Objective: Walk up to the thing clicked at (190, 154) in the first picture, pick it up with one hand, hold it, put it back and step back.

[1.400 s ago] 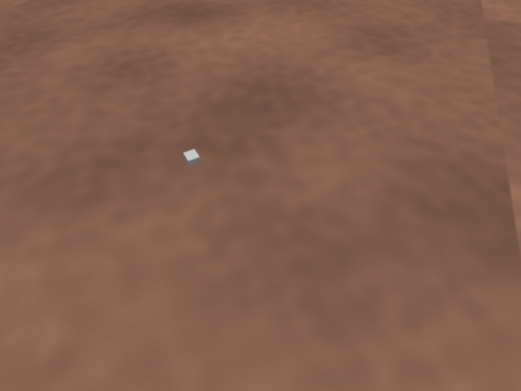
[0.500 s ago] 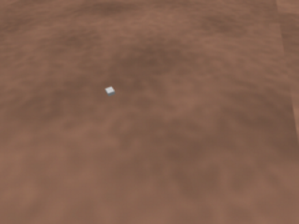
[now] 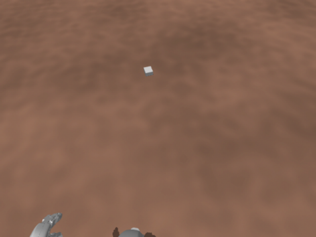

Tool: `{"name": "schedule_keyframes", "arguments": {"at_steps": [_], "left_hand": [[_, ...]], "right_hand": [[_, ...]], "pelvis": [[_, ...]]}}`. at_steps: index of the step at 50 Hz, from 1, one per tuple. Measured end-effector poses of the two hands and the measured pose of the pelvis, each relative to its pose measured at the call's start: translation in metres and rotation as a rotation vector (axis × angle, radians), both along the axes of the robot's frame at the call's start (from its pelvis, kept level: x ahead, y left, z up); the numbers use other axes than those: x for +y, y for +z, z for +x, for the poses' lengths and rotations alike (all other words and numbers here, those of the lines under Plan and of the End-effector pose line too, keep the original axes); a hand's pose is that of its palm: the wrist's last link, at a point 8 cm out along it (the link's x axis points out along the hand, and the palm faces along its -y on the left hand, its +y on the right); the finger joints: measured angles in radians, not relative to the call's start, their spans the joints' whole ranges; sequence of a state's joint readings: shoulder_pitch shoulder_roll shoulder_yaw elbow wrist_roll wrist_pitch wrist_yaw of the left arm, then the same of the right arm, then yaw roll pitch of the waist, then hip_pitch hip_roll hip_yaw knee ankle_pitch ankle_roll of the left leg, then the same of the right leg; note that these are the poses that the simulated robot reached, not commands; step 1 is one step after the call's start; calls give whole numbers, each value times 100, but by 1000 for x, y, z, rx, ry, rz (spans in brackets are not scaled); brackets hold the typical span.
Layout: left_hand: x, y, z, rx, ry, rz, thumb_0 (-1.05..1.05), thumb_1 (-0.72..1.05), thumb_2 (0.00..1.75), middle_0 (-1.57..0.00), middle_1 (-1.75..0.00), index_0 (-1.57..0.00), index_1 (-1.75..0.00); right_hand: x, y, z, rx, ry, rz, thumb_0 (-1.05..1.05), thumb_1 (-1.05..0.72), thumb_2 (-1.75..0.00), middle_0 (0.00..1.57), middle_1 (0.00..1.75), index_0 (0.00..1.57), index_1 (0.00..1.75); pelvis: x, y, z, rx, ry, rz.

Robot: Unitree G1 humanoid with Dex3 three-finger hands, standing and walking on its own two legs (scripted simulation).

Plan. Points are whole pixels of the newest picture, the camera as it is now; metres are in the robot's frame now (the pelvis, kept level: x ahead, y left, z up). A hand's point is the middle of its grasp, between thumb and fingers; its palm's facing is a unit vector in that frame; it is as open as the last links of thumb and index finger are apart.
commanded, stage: walk up
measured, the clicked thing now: (148, 71) +1.54 +0.09 -0.75
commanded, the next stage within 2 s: stand in 1.88 s
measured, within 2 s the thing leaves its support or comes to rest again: neither
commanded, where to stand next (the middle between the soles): +0.06 +0.04 m, yaw +40 degrees
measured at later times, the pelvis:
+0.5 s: pelvis +0.00 +0.01 -0.02, yaw +20 degrees
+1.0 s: pelvis -0.01 +0.00 -0.02, yaw +35 degrees
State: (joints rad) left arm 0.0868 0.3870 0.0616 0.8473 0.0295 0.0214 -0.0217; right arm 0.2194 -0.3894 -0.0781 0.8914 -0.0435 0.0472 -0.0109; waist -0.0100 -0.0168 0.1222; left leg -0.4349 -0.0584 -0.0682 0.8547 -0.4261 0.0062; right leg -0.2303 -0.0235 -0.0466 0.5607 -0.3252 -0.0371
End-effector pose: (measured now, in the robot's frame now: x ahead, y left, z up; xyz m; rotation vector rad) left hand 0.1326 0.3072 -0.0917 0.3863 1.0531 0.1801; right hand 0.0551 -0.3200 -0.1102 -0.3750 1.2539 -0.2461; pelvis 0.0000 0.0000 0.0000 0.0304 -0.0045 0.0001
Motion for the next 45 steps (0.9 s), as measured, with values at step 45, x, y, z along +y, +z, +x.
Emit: {"name": "schedule_keyframes", "arguments": {"at_steps": [45], "left_hand": [[-8,0,-279,64,623,57,1,90,90,-21,-30,-20,-30]], "right_hand": [[95,-2,186,-109,689,63,1,-90,-90,20,30,21,30]], "pelvis": [[-8,-14,-10,-26,573,-5]]}}
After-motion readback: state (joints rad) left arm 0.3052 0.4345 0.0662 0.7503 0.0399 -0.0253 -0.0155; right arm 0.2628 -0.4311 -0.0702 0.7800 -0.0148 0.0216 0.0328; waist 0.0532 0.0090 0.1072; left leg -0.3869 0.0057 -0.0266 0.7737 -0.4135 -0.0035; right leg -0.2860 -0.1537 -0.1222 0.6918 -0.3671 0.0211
